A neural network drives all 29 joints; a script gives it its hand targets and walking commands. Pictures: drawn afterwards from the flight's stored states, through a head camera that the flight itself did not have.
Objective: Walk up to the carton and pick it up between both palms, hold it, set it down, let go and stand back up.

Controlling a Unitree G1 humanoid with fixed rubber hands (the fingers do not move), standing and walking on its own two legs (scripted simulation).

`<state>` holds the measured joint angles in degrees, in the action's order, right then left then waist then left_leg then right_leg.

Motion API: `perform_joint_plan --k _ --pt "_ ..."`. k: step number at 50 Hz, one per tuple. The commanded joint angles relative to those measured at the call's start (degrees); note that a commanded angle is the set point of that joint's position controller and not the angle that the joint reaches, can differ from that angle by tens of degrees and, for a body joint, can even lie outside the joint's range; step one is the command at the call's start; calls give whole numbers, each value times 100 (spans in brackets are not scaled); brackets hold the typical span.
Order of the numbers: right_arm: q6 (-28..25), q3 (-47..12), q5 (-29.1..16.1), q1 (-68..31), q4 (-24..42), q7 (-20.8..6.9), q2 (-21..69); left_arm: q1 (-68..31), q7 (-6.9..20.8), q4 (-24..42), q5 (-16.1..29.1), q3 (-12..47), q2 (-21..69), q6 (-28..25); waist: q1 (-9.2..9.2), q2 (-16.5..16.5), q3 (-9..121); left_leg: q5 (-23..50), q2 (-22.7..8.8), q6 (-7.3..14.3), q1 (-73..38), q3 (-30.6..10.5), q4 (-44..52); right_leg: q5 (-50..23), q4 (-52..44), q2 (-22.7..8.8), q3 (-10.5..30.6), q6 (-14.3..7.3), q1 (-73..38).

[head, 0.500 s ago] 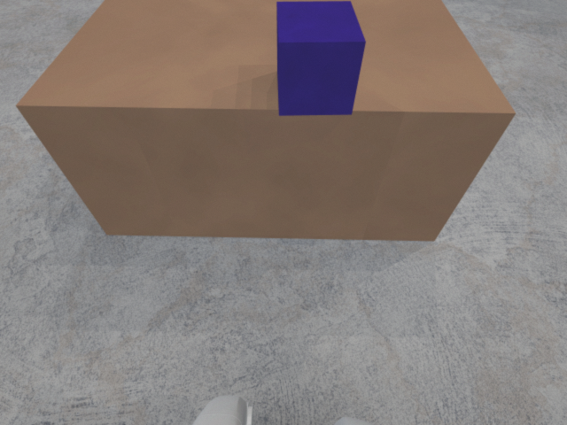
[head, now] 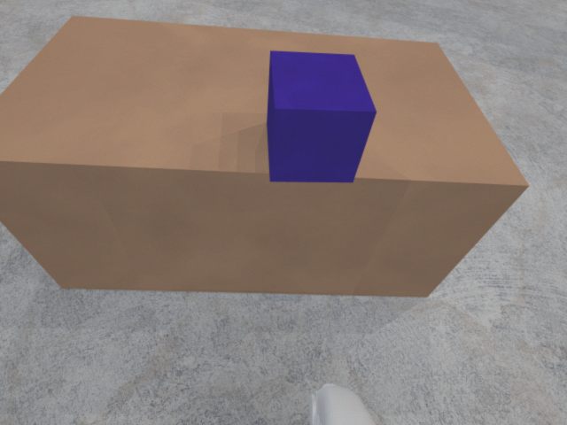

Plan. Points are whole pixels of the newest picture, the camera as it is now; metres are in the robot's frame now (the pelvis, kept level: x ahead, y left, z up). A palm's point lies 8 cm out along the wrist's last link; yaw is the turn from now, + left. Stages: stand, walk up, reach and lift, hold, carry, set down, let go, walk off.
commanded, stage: walk up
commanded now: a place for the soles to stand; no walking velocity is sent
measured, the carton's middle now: (312, 117) +0.76 -0.09 -0.02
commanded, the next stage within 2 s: none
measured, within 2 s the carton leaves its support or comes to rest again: neither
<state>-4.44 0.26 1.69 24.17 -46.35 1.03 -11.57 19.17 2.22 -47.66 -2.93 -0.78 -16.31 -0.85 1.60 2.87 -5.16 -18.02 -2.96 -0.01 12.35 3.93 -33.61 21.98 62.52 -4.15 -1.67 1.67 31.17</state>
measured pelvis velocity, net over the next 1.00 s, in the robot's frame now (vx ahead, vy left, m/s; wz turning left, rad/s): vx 0.21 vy -0.05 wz -0.04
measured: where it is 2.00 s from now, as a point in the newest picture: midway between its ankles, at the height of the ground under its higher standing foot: (313, 408)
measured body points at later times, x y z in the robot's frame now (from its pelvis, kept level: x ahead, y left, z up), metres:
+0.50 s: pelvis +0.19 -0.07 +0.00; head +0.21 -0.08 +0.45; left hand +0.18 +0.18 -0.13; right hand +0.28 -0.31 -0.14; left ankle +0.27 +0.06 -0.70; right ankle +0.19 -0.18 -0.73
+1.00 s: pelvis +0.21 -0.05 +0.00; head +0.22 -0.05 +0.45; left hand +0.29 +0.19 -0.14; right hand +0.30 -0.31 -0.13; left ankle +0.28 +0.05 -0.73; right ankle +0.19 -0.18 -0.73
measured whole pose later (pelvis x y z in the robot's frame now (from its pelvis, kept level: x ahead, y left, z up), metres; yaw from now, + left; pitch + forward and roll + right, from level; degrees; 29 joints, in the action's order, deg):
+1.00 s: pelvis +0.21 -0.05 +0.00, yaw -3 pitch -2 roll -1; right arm 1.3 -2.4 -0.3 7.4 -54.8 -0.3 -14.7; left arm 14.8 -0.3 -51.0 0.3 2.5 -14.1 -0.5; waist 0.1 -0.4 -3.3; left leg -10.9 -2.6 1.3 18.7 5.8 -31.8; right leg 18.4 32.6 -1.4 -2.7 0.6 12.0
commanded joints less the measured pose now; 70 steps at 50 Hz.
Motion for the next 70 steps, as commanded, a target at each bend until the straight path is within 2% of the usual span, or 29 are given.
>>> perform_joint_plan --k 1,5,7,8,9,10,11,12,14,16,20,22,24,26,27,28,29,30,32,35,38,42,49,61,62,63,64,66,70 --pt "-189 254 51 77 234 -13 -974 115 102 421 12 -4 41 -92 -135 -1196 -148 1326 -1178 1202 259 -911 1576 -999 -1235 -219 15 -11 -31" --pt "-115 286 137 142 149 -79 -1249 -64 125 456 -21 -68 17 -163 -123 -1213 -45 763 -1161 1021 546 -630 1240 -1484 -2265 84 -346 -188 -1221" --pt "-7 233 183 132 108 -102 -1288 394 45 360 -33 -196 -195 -210 -385 -769 -27 306 -1100 873 871 -566 650 -1362 -2751 260 -449 -238 -2200" --pt "61 133 216 342 58 -130 -1080 912 -19 215 -30 -331 -423 -229 -583 -278 181 329 -781 725 1050 -351 -392 -938 -2854 399 -347 -294 -2844" --pt "111 -53 210 697 60 -170 -625 1401 -74 176 -67 -451 -751 -238 -729 687 546 -209 -296 440 1423 153 -2003 -218 -3253 -479 872 -394 -3290" --pt "198 -95 64 1059 274 -185 -459 1434 -143 361 45 -522 -1316 -192 -601 1349 619 -1687 278 124 2282 19 -3418 694 -4299 -1720 3390 -858 -3413" --pt "306 21 47 614 392 -129 -833 1402 -236 346 382 -591 -1422 -104 -760 849 424 -1823 91 111 2549 -350 -3969 2270 -5224 -2174 4520 -1319 -2885" --pt "309 57 98 166 514 -130 -1011 1117 -274 396 464 -476 -1230 -86 -692 478 -184 -1508 -66 133 2648 -660 -4063 2501 -5500 -2031 4245 -1302 -2348" --pt "229 52 23 89 401 -153 -913 729 -282 428 268 -365 -945 -160 -507 610 -466 -1110 -308 146 2680 -640 -3657 1219 -5087 -1676 2780 -1332 -2076" --pt "198 101 80 293 246 -146 -889 516 -243 371 180 -230 -537 -261 -294 576 -277 -873 -323 65 2010 -626 -3069 61 -5024 -1375 1963 -1283 -1732" --pt "265 -29 72 276 90 -84 -386 59 -275 339 191 -79 -180 -351 48 446 150 -140 -178 -63 867 -331 -1831 -4216 -4072 -1021 418 -1300 -1355" --pt "288 -59 34 -40 70 -66 -300 122 -261 327 164 -96 -279 -309 -41 673 358 587 78 -47 597 -6 -1253 -5391 -3602 -771 85 -1146 -1601" --pt "342 -47 53 -311 61 -23 -308 180 -255 321 187 -119 -442 -203 -126 635 531 1082 230 13 278 175 -767 -5150 -3275 -749 105 -1059 -1694" --pt "343 -7 64 -403 50 10 -416 -20 -247 370 223 -66 -568 -104 -7 429 551 1922 233 169 -466 172 138 -4138 -2943 -699 201 -863 -1264" --pt "311 20 56 -443 93 18 -627 104 -229 337 243 -15 -549 -82 15 194 554 2613 -10 289 -753 -192 508 -3291 -2832 -586 295 -680 -1051" --pt "303 93 69 -471 125 27 -924 446 -215 329 286 62 -353 -90 -83 -305 802 3635 -731 479 -1162 -861 378 -2065 -2591 -344 180 -485 -802" --pt "370 121 -99 -670 160 4 -1100 984 -255 249 333 193 -77 -25 -286 -711 1078 3384 -1551 997 -667 -1566 648 -203 -2173 5 -17 -326 -1328" --pt "441 120 -335 -1074 113 -1 -1168 983 -321 117 325 237 -7 109 -345 -813 1002 2322 -1640 1324 128 -1712 999 500 -2149 126 -9 -284 -1816" --pt "496 42 -333 -1599 94 -8 -1105 546 -350 163 259 192 -193 142 -338 -979 453 1134 -1222 1023 903 -1418 1325 51 -2656 106 81 -317 -1932" --pt "509 -59 -227 -1598 -57 -45 -977 486 -308 13 307 194 -379 31 -284 -943 345 983 -727 554 424 -918 989 -664 -3254 -125 308 -344 -1503" --pt "464 -88 -196 -1572 -225 -95 -904 294 -322 -21 285 174 -472 -59 -214 -656 720 1855 -668 541 -102 -786 623 -1189 -3296 -204 349 -397 -1523" --pt "470 -103 -200 -1701 -343 -109 -891 51 -318 -8 298 176 -432 -63 -174 -463 669 1625 -611 509 -65 -675 641 -1233 -3464 -246 401 -450 -1502" --pt "486 -144 -193 -1687 -587 -113 -990 -163 -263 -138 329 180 -471 -37 -142 -243 374 561 -518 351 91 -665 939 -662 -3876 -280 540 -494 -1322" --pt "430 -180 -194 -1310 -974 -88 -1124 -166 -256 -468 336 200 -519 -55 -140 -317 325 25 -522 267 170 -761 1258 -227 -4048 -197 555 -472 -1329" --pt "384 5 75 122 -972 -7 -1229 -22 -108 -274 -78 -59 -1012 70 130 77 807 -2372 -923 627 -456 -1717 1738 2191 -3012 304 -106 -316 -925" --pt "458 148 83 420 -1200 98 -1623 27 -86 -254 -149 -53 -720 172 103 -679 470 -3722 -1673 819 -598 -2887 2444 2171 -1960 577 -449 -180 -163" --pt "497 268 111 374 -1157 230 -1810 144 -50 -207 -236 -45 -646 261 130 -871 59 -3758 -2196 1034 -535 -3440 2567 1878 -1228 127 -59 -136 344" --pt "421 270 128 163 -1041 337 -1482 -262 18 33 -163 -88 -587 286 62 -751 -259 -3022 -1972 936 -157 -3142 2527 890 -919 -162 317 -77 663" --pt "284 358 65 -541 -672 280 -1326 453 124 11 -97 -196 -513 256 -338 -1374 351 -2256 -1286 677 691 -1842 2536 397 -769 -72 101 86 -593"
